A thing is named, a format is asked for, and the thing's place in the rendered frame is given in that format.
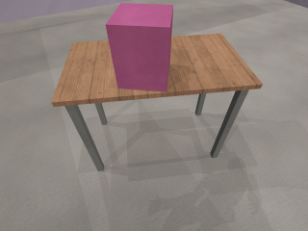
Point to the table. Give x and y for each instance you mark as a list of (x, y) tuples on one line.
[(199, 64)]

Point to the carton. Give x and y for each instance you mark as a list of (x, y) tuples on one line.
[(139, 36)]

